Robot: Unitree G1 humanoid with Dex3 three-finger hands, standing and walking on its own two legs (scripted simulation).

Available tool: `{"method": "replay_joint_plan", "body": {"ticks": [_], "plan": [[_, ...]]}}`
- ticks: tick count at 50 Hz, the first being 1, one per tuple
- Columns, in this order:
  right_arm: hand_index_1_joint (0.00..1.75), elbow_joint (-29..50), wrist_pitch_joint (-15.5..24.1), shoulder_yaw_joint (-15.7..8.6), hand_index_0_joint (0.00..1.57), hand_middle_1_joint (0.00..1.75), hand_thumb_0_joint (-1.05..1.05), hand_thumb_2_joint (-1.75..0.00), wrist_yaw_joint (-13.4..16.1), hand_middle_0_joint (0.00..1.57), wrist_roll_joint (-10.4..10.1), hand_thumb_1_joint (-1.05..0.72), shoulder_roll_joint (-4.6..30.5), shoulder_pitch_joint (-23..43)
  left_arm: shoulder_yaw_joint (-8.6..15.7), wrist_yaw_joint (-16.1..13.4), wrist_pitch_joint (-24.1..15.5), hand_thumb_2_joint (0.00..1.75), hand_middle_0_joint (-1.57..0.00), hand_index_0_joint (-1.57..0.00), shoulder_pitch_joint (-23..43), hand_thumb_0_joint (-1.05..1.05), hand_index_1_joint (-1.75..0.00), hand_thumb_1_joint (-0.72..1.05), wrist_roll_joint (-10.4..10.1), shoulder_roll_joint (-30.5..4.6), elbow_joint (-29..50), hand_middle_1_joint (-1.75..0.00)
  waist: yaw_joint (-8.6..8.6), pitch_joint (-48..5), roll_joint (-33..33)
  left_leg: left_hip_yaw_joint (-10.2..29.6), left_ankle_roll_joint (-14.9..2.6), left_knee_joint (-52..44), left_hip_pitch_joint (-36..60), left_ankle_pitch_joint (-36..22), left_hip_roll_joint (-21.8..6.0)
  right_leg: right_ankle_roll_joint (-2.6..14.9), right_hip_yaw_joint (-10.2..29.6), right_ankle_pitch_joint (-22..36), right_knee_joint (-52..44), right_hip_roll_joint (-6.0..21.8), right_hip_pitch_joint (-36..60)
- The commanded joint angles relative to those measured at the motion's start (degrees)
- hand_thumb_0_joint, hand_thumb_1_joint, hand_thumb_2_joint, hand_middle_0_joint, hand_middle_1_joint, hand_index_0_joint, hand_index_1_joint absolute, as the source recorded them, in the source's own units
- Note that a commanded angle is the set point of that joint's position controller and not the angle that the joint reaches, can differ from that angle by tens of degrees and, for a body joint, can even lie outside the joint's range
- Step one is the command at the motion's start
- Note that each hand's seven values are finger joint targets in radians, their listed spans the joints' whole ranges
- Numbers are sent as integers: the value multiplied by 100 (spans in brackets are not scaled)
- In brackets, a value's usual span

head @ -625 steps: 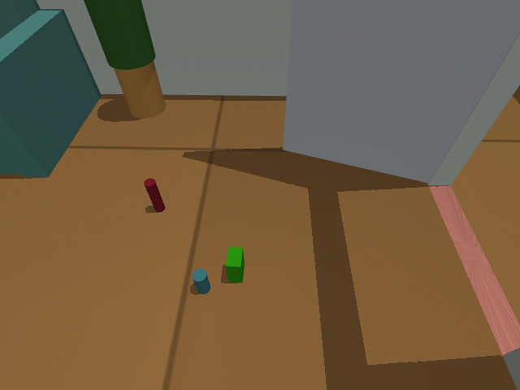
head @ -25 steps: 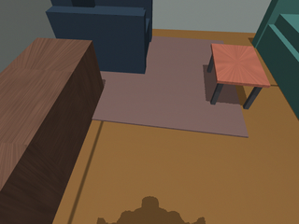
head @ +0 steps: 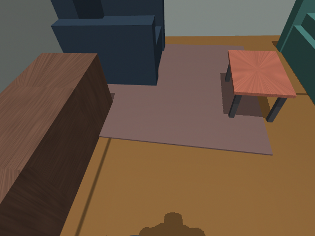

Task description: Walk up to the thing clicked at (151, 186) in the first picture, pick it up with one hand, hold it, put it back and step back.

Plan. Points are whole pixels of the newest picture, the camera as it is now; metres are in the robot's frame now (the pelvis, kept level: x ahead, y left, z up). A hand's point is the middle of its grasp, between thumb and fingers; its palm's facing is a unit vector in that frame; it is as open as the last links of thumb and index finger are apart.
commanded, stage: walk up
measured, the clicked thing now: out of the picture -0.32 -0.94 -0.67
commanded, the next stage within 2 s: none
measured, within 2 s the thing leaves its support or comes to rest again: neither
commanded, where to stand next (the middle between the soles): +0.70 +0.03 m, yaw -1 degrees
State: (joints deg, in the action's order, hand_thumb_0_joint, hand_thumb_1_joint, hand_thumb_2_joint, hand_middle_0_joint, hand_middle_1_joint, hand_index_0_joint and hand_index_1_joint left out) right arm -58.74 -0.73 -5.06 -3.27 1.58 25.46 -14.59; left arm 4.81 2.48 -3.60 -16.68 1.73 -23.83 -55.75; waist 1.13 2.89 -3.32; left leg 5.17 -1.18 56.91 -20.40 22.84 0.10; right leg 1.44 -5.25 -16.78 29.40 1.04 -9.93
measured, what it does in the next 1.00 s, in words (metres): walks ahead: left foot, then right foot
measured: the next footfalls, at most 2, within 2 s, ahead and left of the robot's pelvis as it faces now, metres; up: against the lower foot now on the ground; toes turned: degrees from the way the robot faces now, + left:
left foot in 0.30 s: +0.30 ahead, +0.14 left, +0.00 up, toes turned +6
right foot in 0.70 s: +0.44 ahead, -0.14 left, +0.00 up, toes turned -4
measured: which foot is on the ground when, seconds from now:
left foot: up 0.00-0.28, down 0.30-0.70, up 0.72-1.00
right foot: down 0.00-0.32, up 0.34-0.68, down 0.70-1.00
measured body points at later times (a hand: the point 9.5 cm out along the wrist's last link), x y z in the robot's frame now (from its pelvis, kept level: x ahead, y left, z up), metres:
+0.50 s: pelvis +0.21 +0.02 +0.00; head +0.24 +0.04 +0.45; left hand +0.25 +0.34 -0.13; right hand +0.34 -0.28 -0.10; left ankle +0.26 +0.13 -0.74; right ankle +0.20 -0.12 -0.67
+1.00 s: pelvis +0.41 +0.00 +0.00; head +0.43 -0.03 +0.45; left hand +0.42 +0.32 -0.09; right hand +0.51 -0.32 -0.12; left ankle +0.51 +0.15 -0.69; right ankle +0.40 -0.13 -0.74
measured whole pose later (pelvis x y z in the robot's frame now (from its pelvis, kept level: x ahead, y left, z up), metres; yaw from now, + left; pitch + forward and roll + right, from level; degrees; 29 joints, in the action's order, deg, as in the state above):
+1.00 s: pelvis +0.41 +0.00 +0.00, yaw -4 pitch -1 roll +0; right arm -47.6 -0.1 -3.4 -6.5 1.2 25.7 -11.8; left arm 1.2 1.7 -3.1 -25.1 0.2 -21.8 -49.8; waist 3.0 3.1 -4.1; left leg 1.4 2.2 47.8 -29.1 16.6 -3.7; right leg 0.5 1.1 -15.4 26.6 1.5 -10.1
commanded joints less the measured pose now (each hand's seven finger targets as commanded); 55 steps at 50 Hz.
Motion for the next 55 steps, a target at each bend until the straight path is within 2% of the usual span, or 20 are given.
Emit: {"method": "replay_joint_plan", "body": {"ticks": [1,7,11,14,15,16,17,19,22,27,33,34,35,36,37,40,43,44,50,55], "plan": [[30,507,329,-187,20,30,0,-90,-25,20,-100,-90,971,7,299,-110,-226,90,-20,-20,331,0,-30,90,-90,-1404,570,-30,-100,406,864,279,141,-76,-1246,-784,-336,750,1563,-601,-2224,1395,505],[30,1080,299,-127,20,30,0,-90,-152,20,-18,-90,754,870,358,-110,-216,90,-20,-20,-271,0,-30,90,-96,-1445,649,-30,288,514,957,-304,147,-1803,-1200,-1272,-240,676,554,1472,-1681,1111,991],[30,1291,329,-162,20,30,0,-90,-167,20,-7,-90,717,1058,308,-125,-175,90,-20,-20,-318,0,-30,90,-102,-1505,806,-30,254,320,935,-806,-104,-2347,-385,-1454,-358,786,489,2165,-1281,1328,821],[30,1098,380,-298,20,30,0,-90,-90,20,49,-90,888,-82,208,-169,-141,90,-20,-20,-278,0,-30,90,-151,-1466,920,-30,-384,-198,357,-1016,-388,-2647,1407,-1284,-41,671,123,3041,639,1041,101],[30,930,410,-452,20,30,0,-90,-36,20,135,-90,1235,-1022,100,-177,-116,90,-20,-20,-491,0,-30,90,-181,-1162,981,-30,-780,-816,-426,-347,-735,-2886,2662,-727,-409,426,-69,2459,2245,653,-688],[30,1071,446,-626,20,30,0,-90,48,20,144,-90,1787,-1374,53,-170,-111,90,-20,-20,-755,0,-30,90,-293,-795,1084,-30,-860,-1297,-1490,2638,-1394,-3441,3670,-238,-2026,72,129,-129,4041,-526,-2283],[30,1190,456,-638,20,30,0,-90,60,20,-146,-90,1848,-1180,158,-241,-88,90,-20,-20,-616,0,-30,90,-276,-1340,1041,-30,-851,-1553,-769,3615,-1867,-4046,3404,-140,-2455,219,1046,-1545,4543,-480,-2370],[30,1428,446,-423,20,30,0,-90,129,20,-225,-90,1402,-357,57,-201,-100,90,-20,-20,-643,0,-30,90,-297,-1308,943,-30,-349,-672,-158,1780,-1361,-4025,2213,-666,-2083,226,1386,-745,4511,45,-2298],[30,1516,537,-256,20,30,0,-90,149,20,-169,-90,1065,0,79,-94,-49,90,-20,-20,-879,0,-30,90,-222,-1151,751,-30,-106,-54,-384,413,-1097,-4158,833,-1655,-1611,47,1053,-433,3472,320,-1637],[30,1705,620,-305,20,30,0,-90,76,20,-75,-90,1230,-5,109,101,-68,90,-20,-20,-381,0,-30,90,-92,-1024,969,-30,-218,131,-589,31,-1329,-4298,689,-562,-1550,-106,522,-93,1500,541,-1603],[30,1878,510,-212,20,30,0,-90,-11,20,-93,-90,1108,446,334,103,-154,90,-20,-20,-955,0,-30,90,-42,-1219,653,-30,345,-117,-19,-351,-777,-3168,-721,1078,-1099,-21,77,725,549,117,535],[30,1857,490,-106,20,30,0,-90,1,20,-66,-90,836,236,419,43,-206,90,-20,-20,-1296,0,-30,90,-41,-1388,574,-30,514,-329,641,-610,-620,-2131,-1124,932,-817,76,292,140,332,94,1268],[30,1878,490,12,20,30,0,-90,3,20,-60,-90,536,108,547,-53,-274,90,-20,-20,-1786,0,-30,90,-5,-1785,580,-30,790,-392,1917,-1105,-378,-103,-1706,584,-217,394,1910,-1510,-794,993,1600],[30,1913,465,20,20,30,0,-90,32,20,-100,-90,593,-74,534,-95,-334,90,-20,-20,-1629,0,-30,90,-54,-2171,786,-30,559,-287,1969,-773,-89,913,-2392,809,228,1073,4542,-1885,-1839,2359,1418],[30,1796,428,-115,20,30,0,-90,107,20,-53,-90,1086,187,458,-108,-313,90,-20,-20,-1151,0,-30,90,-113,-2130,917,-30,397,76,1145,-117,-55,1144,-2218,709,-224,1474,4844,-1788,-1790,2621,685],[30,1455,421,-117,20,30,0,-90,74,20,-179,-90,1056,-163,359,-155,-302,90,-20,-20,-535,0,-30,90,-161,-1710,1034,-30,92,149,1009,53,-60,677,-1738,-3,-522,1202,2729,-602,-1534,1818,201],[30,1284,347,-147,20,30,0,-90,-51,20,-110,-90,955,-442,301,-140,-308,90,-20,-20,-364,0,-30,90,-130,-1602,1112,-30,-26,179,1352,-321,85,-276,-1094,-369,-503,1119,1604,-89,-1490,1393,-297],[30,1623,351,-205,20,30,0,-90,-186,20,-51,-90,1024,408,151,-152,-154,90,-20,-20,-567,0,-30,90,-169,-1461,1099,-30,14,-15,937,-363,244,-406,-1152,-170,-356,1187,2887,-105,-1686,1401,-239],[30,1725,197,-193,20,30,0,-90,-321,20,-49,-90,983,801,224,-201,-143,90,-20,-20,-456,0,-30,90,-127,-1754,1156,-30,18,-58,1030,-411,416,-1336,-1055,-697,-405,1011,2442,-1020,-1677,1113,-91],[30,1760,271,-205,20,30,0,-90,-286,20,-118,-90,870,744,160,-197,-97,90,-20,-20,-509,0,-30,90,-98,-1733,1058,-30,-59,49,1249,-560,323,-2333,-83,-415,-109,864,2444,500,-906,1058,-309]]}}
